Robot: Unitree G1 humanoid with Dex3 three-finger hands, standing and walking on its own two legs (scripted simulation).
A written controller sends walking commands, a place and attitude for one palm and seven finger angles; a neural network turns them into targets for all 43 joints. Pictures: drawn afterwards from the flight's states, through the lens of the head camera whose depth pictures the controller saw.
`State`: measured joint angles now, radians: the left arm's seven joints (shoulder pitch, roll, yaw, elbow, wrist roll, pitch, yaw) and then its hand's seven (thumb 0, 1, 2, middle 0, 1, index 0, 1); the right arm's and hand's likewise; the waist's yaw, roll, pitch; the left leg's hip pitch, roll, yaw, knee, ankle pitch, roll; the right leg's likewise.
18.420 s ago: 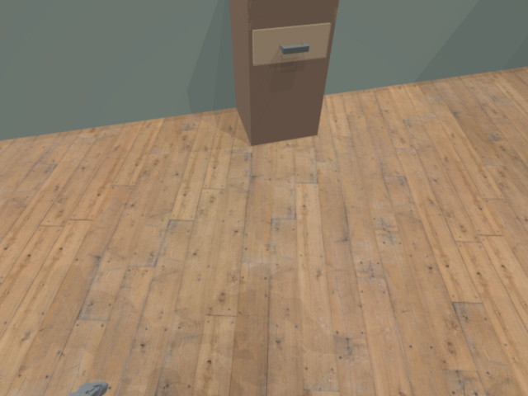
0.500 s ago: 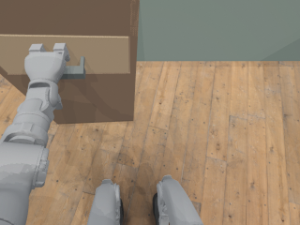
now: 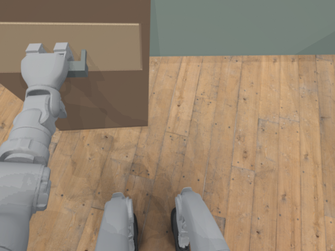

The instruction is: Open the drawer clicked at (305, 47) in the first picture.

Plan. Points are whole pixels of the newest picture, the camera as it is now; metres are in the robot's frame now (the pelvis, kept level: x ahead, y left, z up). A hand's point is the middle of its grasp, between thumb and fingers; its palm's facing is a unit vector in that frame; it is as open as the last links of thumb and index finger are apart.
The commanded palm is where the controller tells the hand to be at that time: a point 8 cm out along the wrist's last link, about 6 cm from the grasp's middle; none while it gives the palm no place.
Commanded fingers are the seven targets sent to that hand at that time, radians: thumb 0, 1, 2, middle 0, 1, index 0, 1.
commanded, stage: lower the fingers behind the handle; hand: left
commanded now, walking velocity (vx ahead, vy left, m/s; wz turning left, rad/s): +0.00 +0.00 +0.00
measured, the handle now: (58, 61) +0.57 +0.23 -0.01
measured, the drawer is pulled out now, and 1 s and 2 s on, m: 0.00 0.00 0.04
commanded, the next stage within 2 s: close the thumb around the handle in 0.12 s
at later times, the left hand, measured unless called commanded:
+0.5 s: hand (56, 82) +0.52 +0.24 -0.04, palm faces -0.04 -0.01 -1.00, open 11.7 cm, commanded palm +0.52 +0.21 +0.02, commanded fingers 0.00 0.34 0.66 -0.36 -1.29 -0.36 -1.29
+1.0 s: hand (58, 82) +0.52 +0.23 -0.04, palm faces -0.04 -0.02 -1.00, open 5.8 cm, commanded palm +0.51 +0.22 +0.02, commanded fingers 0.00 0.90 0.90 -0.40 -1.35 -0.40 -1.35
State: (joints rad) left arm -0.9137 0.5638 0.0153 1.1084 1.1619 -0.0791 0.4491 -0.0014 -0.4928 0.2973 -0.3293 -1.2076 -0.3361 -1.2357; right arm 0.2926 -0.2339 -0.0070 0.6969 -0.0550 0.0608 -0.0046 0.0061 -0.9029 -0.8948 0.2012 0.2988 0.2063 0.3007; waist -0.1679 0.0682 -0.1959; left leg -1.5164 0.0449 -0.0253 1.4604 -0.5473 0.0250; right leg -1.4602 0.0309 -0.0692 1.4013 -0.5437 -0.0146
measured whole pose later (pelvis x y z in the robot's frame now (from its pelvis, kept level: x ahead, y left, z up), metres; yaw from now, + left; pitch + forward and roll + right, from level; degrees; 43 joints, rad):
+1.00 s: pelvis +0.01 +0.00 +0.01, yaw +0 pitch +34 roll -4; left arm -0.85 0.54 0.04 1.08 1.17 -0.11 0.48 0.00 0.65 0.81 -0.36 -1.35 -0.41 -1.35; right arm 0.28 -0.24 -0.02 0.69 -0.06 0.08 0.01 0.01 -0.90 -0.89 0.20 0.30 0.21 0.30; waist -0.16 0.07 -0.20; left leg -1.47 0.05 -0.02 1.44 -0.57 0.03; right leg -1.41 0.04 -0.06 1.38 -0.56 -0.01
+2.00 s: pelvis +0.04 +0.01 +0.04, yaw -1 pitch +31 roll -3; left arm -0.54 0.42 0.05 0.87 1.16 -0.12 0.56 0.02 0.66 0.76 -0.32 -1.35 -0.42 -1.35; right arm 0.22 -0.24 -0.06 0.66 -0.07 0.13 0.02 0.01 -0.90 -0.90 0.20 0.30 0.21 0.30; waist -0.10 0.05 -0.20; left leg -1.28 0.05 0.02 1.33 -0.59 0.03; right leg -1.25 0.04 -0.01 1.29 -0.58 0.00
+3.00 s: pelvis +0.04 +0.00 +0.04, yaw +0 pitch +29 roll -2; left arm -0.35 0.37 0.01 0.75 1.16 -0.10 0.59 0.02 0.67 0.76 -0.30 -1.35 -0.42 -1.35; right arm 0.19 -0.23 -0.06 0.66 -0.06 0.12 0.01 0.01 -0.90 -0.90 0.20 0.30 0.20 0.30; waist -0.06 0.04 -0.21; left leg -1.24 0.04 0.02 1.31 -0.58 0.02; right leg -1.21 0.04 -0.01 1.28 -0.57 -0.01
